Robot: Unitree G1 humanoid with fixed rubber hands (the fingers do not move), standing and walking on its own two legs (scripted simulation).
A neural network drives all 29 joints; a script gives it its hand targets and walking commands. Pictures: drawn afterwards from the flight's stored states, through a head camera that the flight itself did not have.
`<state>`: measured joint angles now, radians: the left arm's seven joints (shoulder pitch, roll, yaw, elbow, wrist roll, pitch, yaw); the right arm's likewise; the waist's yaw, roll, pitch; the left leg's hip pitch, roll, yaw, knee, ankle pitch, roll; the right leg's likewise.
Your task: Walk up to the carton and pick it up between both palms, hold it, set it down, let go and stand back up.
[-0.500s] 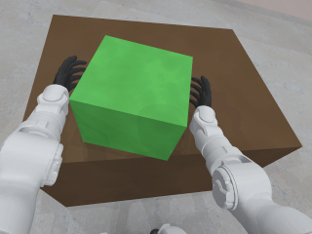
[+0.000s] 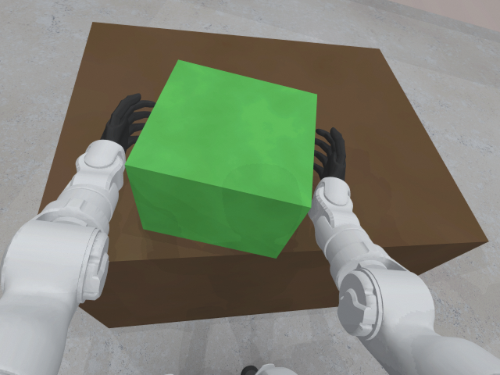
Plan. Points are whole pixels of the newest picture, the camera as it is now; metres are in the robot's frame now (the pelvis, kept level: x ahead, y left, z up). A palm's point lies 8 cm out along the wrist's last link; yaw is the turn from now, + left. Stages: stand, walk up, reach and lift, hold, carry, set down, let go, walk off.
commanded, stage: reach and lift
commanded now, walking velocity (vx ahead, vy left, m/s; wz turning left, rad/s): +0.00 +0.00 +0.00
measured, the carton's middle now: (228, 162) +0.47 -0.03 +0.01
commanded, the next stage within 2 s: none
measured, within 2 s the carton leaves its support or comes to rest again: leaves its support in 1.82 s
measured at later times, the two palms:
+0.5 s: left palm (118, 142) +0.47 +0.15 +0.06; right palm (329, 182) +0.39 -0.19 +0.06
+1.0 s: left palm (119, 142) +0.47 +0.15 +0.06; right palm (330, 182) +0.39 -0.19 +0.06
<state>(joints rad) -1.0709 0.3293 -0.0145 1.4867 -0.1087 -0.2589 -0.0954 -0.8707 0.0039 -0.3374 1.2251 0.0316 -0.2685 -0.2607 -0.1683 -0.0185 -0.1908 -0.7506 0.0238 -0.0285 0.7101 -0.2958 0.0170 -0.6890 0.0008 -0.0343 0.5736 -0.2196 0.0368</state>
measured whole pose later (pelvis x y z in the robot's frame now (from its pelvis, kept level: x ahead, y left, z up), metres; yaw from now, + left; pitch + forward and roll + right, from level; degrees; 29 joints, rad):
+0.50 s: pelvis +0.03 +0.00 +0.02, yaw +0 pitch +12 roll -2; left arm -0.98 0.27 0.35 1.47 0.23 -0.38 -0.15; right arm -0.69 0.14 -0.63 1.04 -0.34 -0.43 -0.20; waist -0.12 -0.03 -0.04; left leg -0.44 0.02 -0.01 0.49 -0.25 0.01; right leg -0.38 -0.01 -0.04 0.34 -0.17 0.03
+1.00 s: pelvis +0.03 -0.01 +0.03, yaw +0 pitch +12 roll -2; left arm -0.97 0.24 0.39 1.36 0.30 -0.31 -0.17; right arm -0.67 0.14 -0.64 1.03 -0.33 -0.45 -0.22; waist -0.10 -0.06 -0.04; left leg -0.44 0.03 0.00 0.44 -0.22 0.01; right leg -0.37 -0.01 -0.05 0.29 -0.13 0.02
